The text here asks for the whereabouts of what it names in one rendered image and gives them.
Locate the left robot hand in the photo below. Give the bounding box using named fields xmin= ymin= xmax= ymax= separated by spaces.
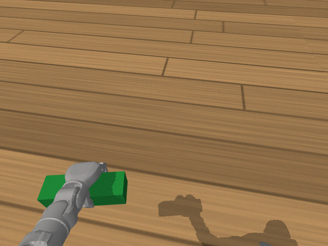
xmin=65 ymin=161 xmax=108 ymax=208

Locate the left robot arm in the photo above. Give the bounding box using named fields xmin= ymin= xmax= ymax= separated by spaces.
xmin=18 ymin=179 xmax=89 ymax=246

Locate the carton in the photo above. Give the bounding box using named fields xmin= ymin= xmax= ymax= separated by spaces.
xmin=37 ymin=171 xmax=128 ymax=208

